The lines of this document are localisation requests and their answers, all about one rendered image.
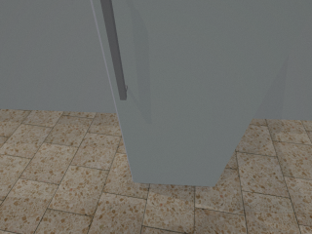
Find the fridge door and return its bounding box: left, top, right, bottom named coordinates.
left=92, top=0, right=312, bottom=187

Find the handle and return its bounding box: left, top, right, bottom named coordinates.
left=100, top=0, right=128, bottom=100

